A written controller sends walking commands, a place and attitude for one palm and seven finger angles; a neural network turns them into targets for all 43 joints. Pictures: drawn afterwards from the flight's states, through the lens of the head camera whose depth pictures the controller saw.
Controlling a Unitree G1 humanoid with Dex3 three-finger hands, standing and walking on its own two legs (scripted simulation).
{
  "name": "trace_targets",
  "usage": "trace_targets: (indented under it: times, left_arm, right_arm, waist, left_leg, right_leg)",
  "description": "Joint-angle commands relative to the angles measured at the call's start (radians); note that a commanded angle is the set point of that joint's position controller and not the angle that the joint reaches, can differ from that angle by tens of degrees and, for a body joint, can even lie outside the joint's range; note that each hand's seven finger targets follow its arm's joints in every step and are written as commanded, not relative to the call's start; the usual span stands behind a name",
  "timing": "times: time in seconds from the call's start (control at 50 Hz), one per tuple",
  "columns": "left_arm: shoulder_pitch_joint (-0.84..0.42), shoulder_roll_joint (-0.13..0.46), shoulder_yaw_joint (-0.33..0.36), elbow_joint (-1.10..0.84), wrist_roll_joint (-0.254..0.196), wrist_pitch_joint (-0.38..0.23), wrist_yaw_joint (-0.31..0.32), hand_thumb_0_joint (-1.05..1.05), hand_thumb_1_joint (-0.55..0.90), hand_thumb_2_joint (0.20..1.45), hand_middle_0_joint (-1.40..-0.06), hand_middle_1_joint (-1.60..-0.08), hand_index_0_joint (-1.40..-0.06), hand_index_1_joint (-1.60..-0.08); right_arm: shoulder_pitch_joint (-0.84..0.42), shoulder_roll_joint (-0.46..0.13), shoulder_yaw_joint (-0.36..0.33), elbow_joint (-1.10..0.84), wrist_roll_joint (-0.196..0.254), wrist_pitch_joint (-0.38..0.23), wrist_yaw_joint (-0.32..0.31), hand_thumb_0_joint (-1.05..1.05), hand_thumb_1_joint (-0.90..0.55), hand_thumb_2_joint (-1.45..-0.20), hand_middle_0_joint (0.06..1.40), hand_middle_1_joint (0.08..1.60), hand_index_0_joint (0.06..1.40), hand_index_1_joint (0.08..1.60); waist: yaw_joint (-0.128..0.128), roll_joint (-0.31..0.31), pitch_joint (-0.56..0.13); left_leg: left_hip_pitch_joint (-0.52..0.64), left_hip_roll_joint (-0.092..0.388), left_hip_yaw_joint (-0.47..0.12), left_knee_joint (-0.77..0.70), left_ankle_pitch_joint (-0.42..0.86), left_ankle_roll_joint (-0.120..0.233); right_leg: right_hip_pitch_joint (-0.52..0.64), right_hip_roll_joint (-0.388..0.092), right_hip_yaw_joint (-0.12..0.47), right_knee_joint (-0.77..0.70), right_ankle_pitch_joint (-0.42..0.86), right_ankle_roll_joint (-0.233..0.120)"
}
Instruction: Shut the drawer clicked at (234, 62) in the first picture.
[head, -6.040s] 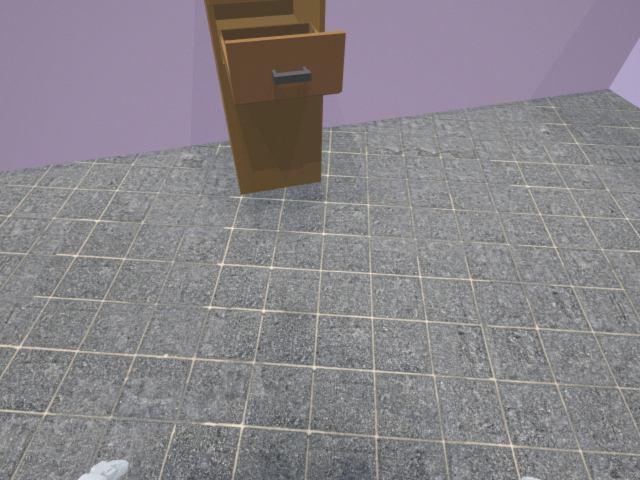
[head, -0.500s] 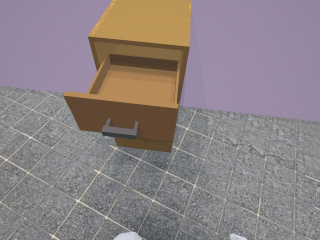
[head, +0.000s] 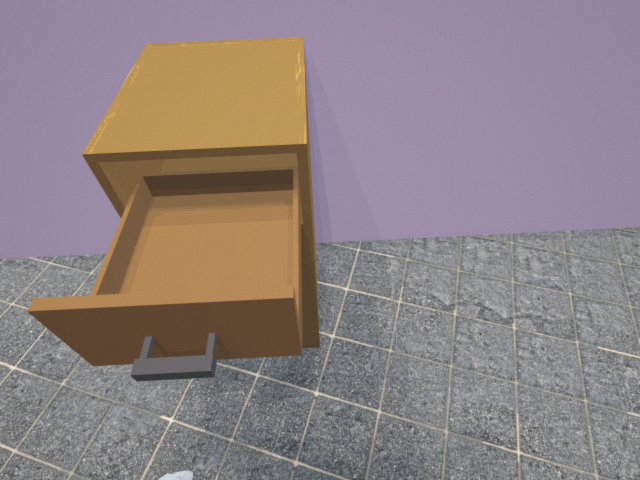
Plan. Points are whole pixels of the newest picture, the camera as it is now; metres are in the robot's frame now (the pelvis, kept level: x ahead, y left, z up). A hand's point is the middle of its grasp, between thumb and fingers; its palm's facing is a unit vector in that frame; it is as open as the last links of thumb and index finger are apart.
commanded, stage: come to a stop and stand still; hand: left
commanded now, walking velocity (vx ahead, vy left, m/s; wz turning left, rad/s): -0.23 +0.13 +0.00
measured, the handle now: (177, 354) +0.30 +0.21 -0.05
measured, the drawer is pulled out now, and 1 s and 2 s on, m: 0.30 0.30 0.30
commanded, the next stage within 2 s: look again from close up in 1.54 s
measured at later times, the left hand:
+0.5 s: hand out of the picture -0.04 +0.22 -0.17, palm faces +0.11 -0.97 -0.20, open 7.3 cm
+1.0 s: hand out of the picture -0.08 +0.15 -0.17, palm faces +0.03 -0.98 -0.22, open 7.3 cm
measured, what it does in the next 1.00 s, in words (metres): steps on the spot: left foot, then right foot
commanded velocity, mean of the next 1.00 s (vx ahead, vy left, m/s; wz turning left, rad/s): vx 0.04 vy -0.02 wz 0.00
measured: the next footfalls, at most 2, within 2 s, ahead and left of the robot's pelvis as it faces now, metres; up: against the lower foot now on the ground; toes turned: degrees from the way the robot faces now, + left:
left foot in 0.40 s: -0.04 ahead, +0.10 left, +0.00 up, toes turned +4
right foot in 0.82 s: -0.05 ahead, -0.11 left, +0.00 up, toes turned -2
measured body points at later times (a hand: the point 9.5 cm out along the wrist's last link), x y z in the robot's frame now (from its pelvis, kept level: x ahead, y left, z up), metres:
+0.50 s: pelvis -0.07 +0.03 +0.01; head -0.09 +0.05 +0.46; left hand -0.05 +0.27 -0.15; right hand -0.05 -0.20 -0.14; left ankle -0.08 +0.14 -0.73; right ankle +0.01 -0.09 -0.69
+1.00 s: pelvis -0.08 -0.02 +0.00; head -0.08 -0.04 +0.45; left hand -0.08 +0.20 -0.16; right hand -0.10 -0.23 -0.17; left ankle -0.08 +0.10 -0.73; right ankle -0.09 -0.11 -0.73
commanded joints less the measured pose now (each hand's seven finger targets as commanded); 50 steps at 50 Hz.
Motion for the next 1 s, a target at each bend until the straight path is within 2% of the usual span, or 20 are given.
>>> trace_targets:
  times: [0.0, 0.04, 0.12, 0.2, 0.28, 0.34, 0.36, 0.38, 0.4, 0.48, 0.6, 0.7, 0.74, 0.76, 0.78, 0.8, 0.84, 0.88, 0.9, 0.98]
  left_arm:
    - [0.188, 0.186, 0.021, 0.02, -0.013, -0.011, 0.026, 0.0, 0.9, 0.9, -0.2, -0.3, -0.2, -0.3]
    - [0.14, 0.165, 0.024, 0.016, -0.01, -0.007, 0.039, 0.0, 0.9, 0.9, -0.2, -0.3, -0.2, -0.3]
    - [0.072, 0.158, 0.044, -0.016, 0.003, 0.01, 0.043, 0.0, 0.9, 0.9, -0.2, -0.3, -0.2, -0.3]
    - [0.04, 0.177, 0.056, -0.04, 0.008, 0.027, 0.039, 0.0, 0.9, 0.9, -0.2, -0.3, -0.2, -0.3]
    - [0.036, 0.19, 0.06, -0.05, 0.015, 0.036, 0.034, 0.0, 0.9, 0.9, -0.2, -0.3, -0.2, -0.3]
    - [0.025, 0.165, 0.05, -0.038, 0.004, 0.049, 0.028, 0.0, 0.9, 0.9, -0.2, -0.3, -0.2, -0.3]
    - [0.038, 0.118, 0.039, -0.046, -0.005, 0.055, 0.025, 0.0, 0.9, 0.9, -0.2, -0.3, -0.2, -0.3]
    - [0.048, 0.055, 0.027, -0.054, -0.018, 0.058, 0.019, 0.0, 0.9, 0.9, -0.2, -0.3, -0.2, -0.3]
    - [0.031, 0.061, 0.03, -0.054, -0.012, 0.058, 0.016, 0.0, 0.9, 0.9, -0.2, -0.3, -0.2, -0.3]
    - [0.183, 0.083, 0.044, 0.02, 0.008, 0.051, -0.008, 0.0, 0.9, 0.9, -0.2, -0.3, -0.2, -0.3]
    - [0.172, 0.086, 0.034, 0.022, 0.003, 0.038, -0.007, 0.0, 0.9, 0.9, -0.2, -0.3, -0.2, -0.3]
    - [0.147, 0.039, 0.012, 0.016, -0.004, 0.038, -0.01, 0.0, 0.9, 0.9, -0.2, -0.3, -0.2, -0.3]
    - [0.215, 0.022, 0.005, 0.047, -0.01, 0.026, -0.006, 0.0, 0.9, 0.9, -0.2, -0.3, -0.2, -0.3]
    - [0.342, 0.082, -0.012, 0.123, 0.004, 0.006, 0.033, 0.0, 0.9, 0.9, -0.2, -0.3, -0.2, -0.3]
    - [0.355, 0.121, -0.01, 0.077, 0.005, -0.007, 0.029, 0.0, 0.9, 0.9, -0.2, -0.3, -0.2, -0.3]
    - [0.308, 0.125, -0.006, 0.05, 0.006, -0.017, 0.032, 0.0, 0.9, 0.9, -0.2, -0.3, -0.2, -0.3]
    - [0.225, 0.153, -0.009, 0.022, 0.003, -0.034, 0.029, 0.0, 0.9, 0.9, -0.2, -0.3, -0.2, -0.3]
    - [0.203, 0.117, 0.001, 0.025, -0.006, -0.047, 0.036, 0.0, 0.9, 0.9, -0.2, -0.3, -0.2, -0.3]
    - [0.179, 0.09, -0.009, 0.028, -0.011, -0.042, 0.037, 0.0, 0.9, 0.9, -0.2, -0.3, -0.2, -0.3]
    - [0.206, 0.053, -0.021, 0.035, -0.012, -0.011, 0.034, 0.0, 0.9, 0.9, -0.2, -0.3, -0.2, -0.3]
  right_arm:
    - [0.066, -0.051, -0.021, -0.042, 0.027, 0.021, -0.01, 0.0, -0.9, -0.9, 0.2, 0.3, 0.2, 0.3]
    - [0.042, -0.06, -0.024, -0.042, 0.025, 0.041, -0.014, 0.0, -0.9, -0.9, 0.2, 0.3, 0.2, 0.3]
    - [0.019, -0.042, -0.033, -0.048, 0.019, 0.064, -0.007, 0.0, -0.9, -0.9, 0.2, 0.3, 0.2, 0.3]
    - [0.005, -0.052, -0.04, -0.077, 0.01, 0.077, 0.007, 0.0, -0.9, -0.9, 0.2, 0.3, 0.2, 0.3]
    - [0.009, -0.061, -0.035, -0.1, 0.007, 0.064, 0.017, 0.0, -0.9, -0.9, 0.2, 0.3, 0.2, 0.3]
    - [0.125, -0.055, -0.025, -0.058, 0.005, 0.051, 0.015, 0.0, -0.9, -0.9, 0.2, 0.3, 0.2, 0.3]
    - [0.126, -0.096, -0.028, -0.068, -0.004, 0.042, 0.01, 0.0, -0.9, -0.9, 0.2, 0.3, 0.2, 0.3]
    - [0.068, -0.152, -0.037, -0.096, -0.018, 0.034, 0.004, 0.0, -0.9, -0.9, 0.2, 0.3, 0.2, 0.3]
    - [-0.038, -0.177, -0.032, -0.141, -0.018, 0.036, -0.005, 0.0, -0.9, -0.9, 0.2, 0.3, 0.2, 0.3]
    - [-0.132, -0.153, -0.018, -0.156, -0.006, 0.007, -0.012, 0.0, -0.9, -0.9, 0.2, 0.3, 0.2, 0.3]
    - [0.025, -0.136, -0.025, -0.098, -0.005, -0.006, -0.026, 0.0, -0.9, -0.9, 0.2, 0.3, 0.2, 0.3]
    - [0.03, -0.15, -0.031, -0.07, -0.014, 0.003, -0.027, 0.0, -0.9, -0.9, 0.2, 0.3, 0.2, 0.3]
    - [0.002, -0.147, -0.03, -0.058, -0.009, 0.008, -0.021, 0.0, -0.9, -0.9, 0.2, 0.3, 0.2, 0.3]
    - [-0.161, -0.23, -0.035, -0.126, 0.007, -0.004, -0.003, 0.0, -0.9, -0.9, 0.2, 0.3, 0.2, 0.3]
    - [-0.159, -0.089, -0.012, -0.176, -0.003, 0.01, 0.022, 0.0, -0.9, -0.9, 0.2, 0.3, 0.2, 0.3]
    - [-0.109, -0.063, -0.005, -0.178, -0.01, 0.016, 0.029, 0.0, -0.9, -0.9, 0.2, 0.3, 0.2, 0.3]
    - [0.001, -0.032, 0.004, -0.15, -0.008, 0.01, 0.043, 0.0, -0.9, -0.9, 0.2, 0.3, 0.2, 0.3]
    - [0.021, -0.049, 0.015, -0.13, 0.0, 0.003, 0.03, 0.0, -0.9, -0.9, 0.2, 0.3, 0.2, 0.3]
    - [0.036, -0.059, 0.017, -0.121, 0.002, 0.002, 0.021, 0.0, -0.9, -0.9, 0.2, 0.3, 0.2, 0.3]
    - [0.005, -0.086, 0.028, -0.084, -0.005, -0.008, 0.007, 0.0, -0.9, -0.9, 0.2, 0.3, 0.2, 0.3]
  waist:
    - [0.053, -0.139, -0.172]
    - [0.059, -0.219, -0.171]
    - [0.048, -0.101, -0.146]
    - [0.052, -0.144, -0.108]
    - [0.053, -0.184, -0.1]
    - [0.0, -0.132, -0.093]
    - [-0.002, 0.036, -0.053]
    - [0.007, 0.293, 0.033]
    - [0.03, 0.274, 0.146]
    - [0.092, 0.104, 0.093]
    - [0.018, 0.103, 0.035]
    - [0.0, 0.129, -0.01]
    - [0.028, 0.129, -0.039]
    - [0.121, 0.066, 0.032]
    - [0.108, -0.196, 0.062]
    - [0.049, -0.177, 0.067]
    - [-0.009, 0.044, -0.126]
    - [-0.003, -0.267, -0.172]
    - [-0.011, -0.285, -0.153]
    - [0.038, 0.22, 0.059]
  left_leg:
    - [-0.201, 0.035, -0.091, 0.214, -0.173, -0.034]
    - [-0.209, 0.041, -0.141, 0.337, -0.222, -0.034]
    - [-0.233, 0.019, -0.163, 0.433, -0.148, -0.039]
    - [-0.235, 0.017, -0.16, 0.435, -0.085, -0.039]
    - [-0.167, 0.008, -0.137, 0.235, -0.073, -0.027]
    - [0.06, -0.025, -0.098, -0.088, 0.027, -0.014]
    - [0.002, 0.06, -0.235, -0.227, -0.101, 0.013]
    - [-0.174, 0.248, -0.492, -0.413, -0.35, 0.068]
    - [-0.392, 0.324, -0.562, -0.501, -0.407, 0.115]
    - [-0.274, 0.214, -0.374, -0.413, -0.168, 0.091]
    - [-0.009, 0.251, -0.38, -0.353, 0.041, 0.128]
    - [-0.028, 0.281, -0.378, -0.287, 0.185, 0.179]
    - [-0.094, 0.24, -0.35, -0.237, 0.196, 0.153]
    - [-0.301, 0.191, -0.202, -0.01, 0.206, 0.07]
    - [-0.403, 0.029, -0.12, 0.137, -0.089, 0.02]
    - [-0.364, 0.015, -0.122, 0.27, -0.07, 0.015]
    - [-0.227, 0.005, -0.105, 0.275, -0.001, 0.006]
    - [-0.215, 0.019, -0.13, 0.191, 0.023, 0.009]
    - [-0.165, 0.029, -0.129, 0.113, 0.066, 0.009]
    - [-0.223, 0.13, -0.273, -0.099, 0.324, 0.058]
  right_leg:
    - [0.336, -0.331, 0.227, -0.103, 0.965, -0.192]
    - [0.273, -0.323, 0.242, -0.142, 0.866, -0.215]
    - [0.17, -0.294, 0.21, -0.192, 0.568, -0.192]
    - [0.066, -0.27, 0.212, -0.282, 0.135, -0.161]
    - [0.01, -0.236, 0.248, -0.35, -0.24, -0.124]
    - [-0.135, -0.141, 0.184, -0.296, -0.443, -0.027]
    - [-0.182, -0.064, 0.131, -0.158, -0.454, 0.008]
    - [-0.203, 0.041, 0.031, 0.081, -0.325, 0.045]
    - [-0.153, 0.045, 0.078, 0.222, -0.251, 0.036]
    - [-0.189, 0.062, 0.119, 0.492, -0.127, 0.04]
    - [-0.289, 0.019, 0.114, 0.447, -0.153, 0.055]
    - [-0.104, -0.001, 0.072, 0.155, -0.308, 0.041]
    - [0.047, 0.029, 0.045, -0.005, -0.256, 0.033]
    - [0.131, -0.037, 0.12, -0.066, -0.075, -0.005]
    - [0.058, -0.082, 0.258, -0.271, -0.392, -0.024]
    - [-0.023, -0.183, 0.361, -0.345, -0.426, -0.082]
    - [0.073, -0.168, 0.236, -0.271, -0.169, -0.125]
    - [0.131, -0.126, 0.221, -0.174, 0.049, -0.117]
    - [0.114, -0.117, 0.185, -0.151, 0.081, -0.107]
    - [0.063, 0.01, 0.097, -0.05, -0.146, -0.031]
